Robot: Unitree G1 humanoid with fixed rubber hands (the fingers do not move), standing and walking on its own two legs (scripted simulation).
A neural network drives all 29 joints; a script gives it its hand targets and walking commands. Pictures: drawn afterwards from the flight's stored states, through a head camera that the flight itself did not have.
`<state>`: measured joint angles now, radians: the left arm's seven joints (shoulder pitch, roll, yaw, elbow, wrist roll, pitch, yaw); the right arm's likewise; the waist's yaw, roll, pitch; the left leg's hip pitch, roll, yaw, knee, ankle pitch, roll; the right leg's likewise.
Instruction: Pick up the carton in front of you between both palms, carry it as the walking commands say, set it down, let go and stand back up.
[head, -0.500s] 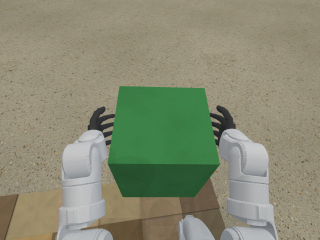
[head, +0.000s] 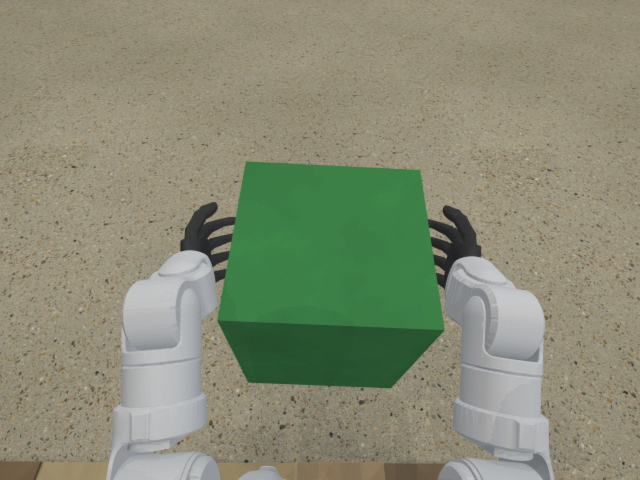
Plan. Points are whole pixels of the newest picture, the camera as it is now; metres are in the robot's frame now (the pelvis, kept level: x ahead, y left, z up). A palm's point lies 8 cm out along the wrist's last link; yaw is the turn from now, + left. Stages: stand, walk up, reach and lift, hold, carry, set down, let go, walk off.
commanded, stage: carry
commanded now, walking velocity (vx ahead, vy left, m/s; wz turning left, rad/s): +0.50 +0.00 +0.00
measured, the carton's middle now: (325, 286) +0.36 +0.02 +0.03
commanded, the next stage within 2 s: none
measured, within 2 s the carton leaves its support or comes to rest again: neither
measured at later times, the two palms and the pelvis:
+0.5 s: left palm (276, 150) +0.61 +0.12 +0.06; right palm (454, 159) +0.61 -0.18 +0.06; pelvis +0.35 -0.02 -0.04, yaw -2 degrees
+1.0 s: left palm (291, 52) +1.00 +0.14 +0.05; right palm (419, 59) +0.97 -0.16 +0.05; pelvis +0.67 +0.01 -0.06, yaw -3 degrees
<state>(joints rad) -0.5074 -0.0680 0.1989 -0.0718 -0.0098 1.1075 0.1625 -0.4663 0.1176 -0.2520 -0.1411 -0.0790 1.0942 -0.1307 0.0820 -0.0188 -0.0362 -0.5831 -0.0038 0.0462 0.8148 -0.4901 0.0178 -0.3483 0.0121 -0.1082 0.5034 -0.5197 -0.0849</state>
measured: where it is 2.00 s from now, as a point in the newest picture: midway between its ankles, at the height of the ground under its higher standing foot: (342, 209)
